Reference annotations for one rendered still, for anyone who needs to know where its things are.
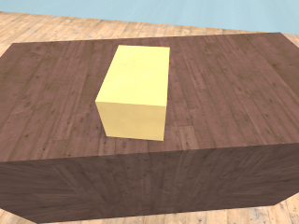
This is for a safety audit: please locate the pedestal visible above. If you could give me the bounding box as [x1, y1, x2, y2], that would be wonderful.
[0, 32, 299, 224]

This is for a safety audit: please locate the carton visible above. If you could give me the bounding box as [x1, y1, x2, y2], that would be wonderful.
[95, 45, 170, 141]

